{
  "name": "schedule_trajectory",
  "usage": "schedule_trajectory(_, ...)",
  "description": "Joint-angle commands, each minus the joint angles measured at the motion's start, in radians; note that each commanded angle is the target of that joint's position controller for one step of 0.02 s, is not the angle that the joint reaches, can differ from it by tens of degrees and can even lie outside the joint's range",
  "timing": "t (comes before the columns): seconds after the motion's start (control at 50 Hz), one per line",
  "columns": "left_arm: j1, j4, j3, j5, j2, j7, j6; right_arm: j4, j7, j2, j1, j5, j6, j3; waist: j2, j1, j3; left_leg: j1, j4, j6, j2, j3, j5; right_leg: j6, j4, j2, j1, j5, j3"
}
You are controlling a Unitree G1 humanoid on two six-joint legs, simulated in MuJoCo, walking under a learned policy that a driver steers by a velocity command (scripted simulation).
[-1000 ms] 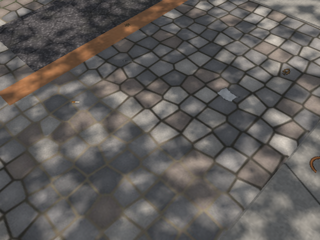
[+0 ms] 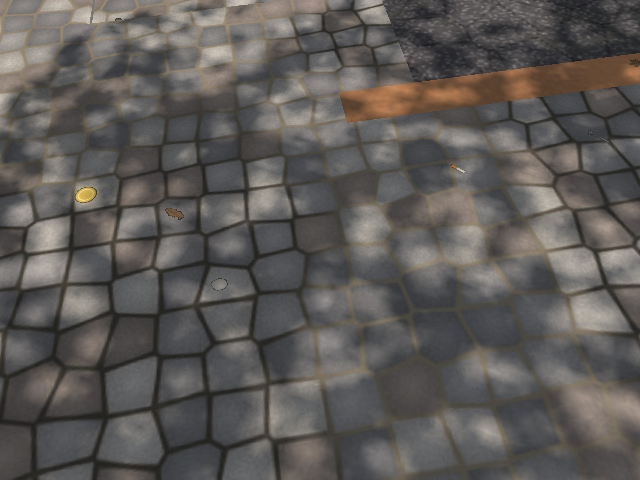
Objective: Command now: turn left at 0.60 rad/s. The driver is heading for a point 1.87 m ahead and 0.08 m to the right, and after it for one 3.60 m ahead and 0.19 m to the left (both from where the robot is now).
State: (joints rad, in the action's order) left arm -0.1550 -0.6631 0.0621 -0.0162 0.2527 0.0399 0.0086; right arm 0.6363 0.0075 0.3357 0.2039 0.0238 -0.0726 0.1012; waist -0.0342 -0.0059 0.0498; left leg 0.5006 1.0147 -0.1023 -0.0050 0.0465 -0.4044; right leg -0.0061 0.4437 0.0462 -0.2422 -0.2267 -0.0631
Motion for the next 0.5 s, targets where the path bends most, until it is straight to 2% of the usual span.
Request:
schedule_trajectory(0.02, 0.014, 0.056, 0.064, 0.008, 0.217, -0.002, -0.002, -0.118, -0.013, 0.041, -0.083, -0.004, 0.020, -0.003, 0.225, -0.040, -0.122, -0.012, -0.151, 0.009, -0.022, -0.063, -0.020, -0.215, -0.105, 0.242, 0.148, 0.348, 0.133)
schedule_trajectory(0.06, 0.014, 0.051, 0.068, 0.019, 0.227, -0.010, -0.003, -0.118, -0.020, 0.059, -0.063, -0.001, 0.016, 0.004, 0.235, -0.034, -0.126, -0.071, -0.242, 0.030, -0.014, -0.092, 0.001, -0.208, -0.086, 0.259, 0.140, 0.356, 0.121)
schedule_trajectory(0.1, 0.030, 0.044, 0.069, 0.038, 0.231, -0.014, -0.005, -0.110, -0.027, 0.060, -0.021, 0.000, 0.011, 0.010, 0.226, -0.001, -0.127, -0.153, -0.398, 0.070, -0.001, -0.114, 0.090, -0.175, -0.034, 0.263, 0.124, 0.341, 0.099)
schedule_trajectory(0.12, 0.030, 0.036, 0.065, 0.049, 0.217, -0.015, -0.006, -0.093, -0.026, 0.056, 0.023, -0.003, 0.011, 0.014, 0.208, 0.023, -0.132, -0.248, -0.526, 0.102, 0.022, -0.125, 0.177, -0.139, 0.023, 0.243, 0.081, 0.310, 0.073)
schedule_trajectory(0.14, -0.027, 0.010, 0.053, 0.044, 0.177, -0.020, -0.010, -0.082, -0.018, 0.083, 0.062, -0.007, 0.014, 0.024, 0.125, 0.030, -0.142, -0.389, -0.625, 0.135, 0.019, -0.073, 0.310, -0.070, 0.121, 0.202, -0.014, 0.212, 0.017)
schedule_trajectory(0.16, -0.041, 0.031, 0.026, -0.005, 0.101, -0.028, -0.012, -0.098, -0.001, 0.184, 0.089, -0.009, 0.020, 0.045, -0.160, 0.007, -0.165, -0.570, -0.656, 0.214, -0.225, 0.257, 0.651, 0.037, 0.403, 0.094, -0.258, -0.187, -0.083)
schedule_trajectory(0.18, 0.028, 0.073, 0.024, -0.011, 0.109, -0.019, -0.013, -0.119, -0.003, 0.228, 0.056, -0.043, 0.039, 0.042, -0.279, 0.026, -0.166, -0.493, -0.638, 0.427, -0.417, 0.438, 0.831, 0.082, 0.615, -0.007, -0.417, -0.462, -0.001)
schedule_trajectory(0.2, 0.080, 0.070, 0.040, 0.009, 0.168, -0.010, -0.009, -0.112, -0.011, 0.168, 0.072, -0.058, 0.060, 0.027, -0.166, 0.080, -0.188, -0.450, -0.662, 0.451, -0.376, 0.386, 0.730, 0.079, 0.719, 0.014, -0.403, -0.441, 0.084)
schedule_trajectory(0.22, 0.078, 0.059, 0.046, 0.022, 0.177, -0.007, -0.003, -0.093, -0.012, 0.134, 0.034, -0.054, 0.072, 0.011, -0.134, 0.049, -0.149, -0.417, -0.662, 0.393, -0.309, 0.299, 0.641, 0.069, 0.733, 0.026, -0.397, -0.369, 0.103)
schedule_trajectory(0.24, 0.052, 0.033, 0.048, 0.017, 0.169, -0.001, 0.002, -0.090, -0.008, 0.115, -0.015, -0.038, 0.075, 0.006, -0.090, 0.026, -0.136, -0.409, -0.662, 0.340, -0.254, 0.247, 0.555, 0.069, 0.707, 0.034, -0.393, -0.296, 0.109)
schedule_trajectory(0.26, 0.035, 0.022, 0.049, 0.011, 0.172, 0.002, 0.009, -0.089, -0.004, 0.091, -0.051, -0.023, 0.075, -0.006, -0.103, 0.012, -0.122, -0.389, -0.663, 0.319, -0.231, 0.212, 0.584, 0.078, 0.696, 0.033, -0.376, -0.231, 0.108)
schedule_trajectory(0.3, -0.010, 0.000, 0.045, 0.015, 0.153, -0.004, 0.011, -0.082, 0.005, 0.058, -0.073, -0.031, 0.077, -0.024, -0.107, -0.012, -0.142, -0.356, -0.668, 0.317, -0.199, 0.162, 0.639, 0.092, 0.696, 0.018, -0.294, -0.139, 0.100)
schedule_trajectory(0.34, -0.015, -0.009, 0.036, 0.020, 0.132, -0.007, 0.012, -0.073, 0.008, 0.044, -0.078, -0.037, 0.079, -0.030, -0.099, -0.009, -0.143, -0.369, -0.673, 0.316, -0.186, 0.143, 0.602, 0.099, 0.593, 0.020, -0.262, -0.110, 0.098)
schedule_trajectory(0.38, -0.012, -0.019, 0.018, 0.018, 0.097, -0.014, 0.014, -0.055, 0.010, 0.008, -0.089, -0.042, 0.080, -0.044, -0.094, -0.001, -0.141, -0.367, -0.680, 0.304, -0.179, 0.116, 0.517, 0.099, 0.427, 0.038, -0.184, -0.100, 0.102)
schedule_trajectory(0.4, -0.002, -0.020, 0.011, 0.018, 0.090, -0.017, 0.015, -0.043, 0.009, 0.005, -0.084, -0.047, 0.080, -0.046, -0.101, 0.011, -0.131, -0.353, -0.689, 0.307, -0.181, 0.113, 0.471, 0.097, 0.359, 0.040, -0.140, -0.109, 0.095)
schedule_trajectory(0.44, 0.008, -0.016, 0.012, 0.022, 0.113, -0.020, 0.017, -0.017, 0.004, 0.030, -0.070, -0.055, 0.080, -0.041, -0.110, 0.029, -0.100, -0.326, -0.700, 0.320, -0.198, 0.133, 0.383, 0.091, 0.282, 0.031, -0.092, -0.143, 0.078)
schedule_trajectory(0.48, 0.008, -0.008, 0.019, 0.029, 0.145, -0.019, 0.016, -0.004, 0.003, 0.068, -0.079, -0.047, 0.075, -0.029, -0.103, 0.028, -0.062, -0.316, -0.689, 0.330, -0.217, 0.162, 0.334, 0.076, 0.232, 0.017, -0.094, -0.163, 0.063)
schedule_trajectory(0.5, -0.002, -0.008, 0.019, 0.030, 0.149, -0.018, 0.013, 0.000, 0.006, 0.079, -0.088, -0.039, 0.072, -0.025, -0.091, 0.019, -0.054, -0.318, -0.674, 0.328, -0.223, 0.167, 0.340, 0.065, 0.191, 0.010, -0.088, -0.138, 0.055)
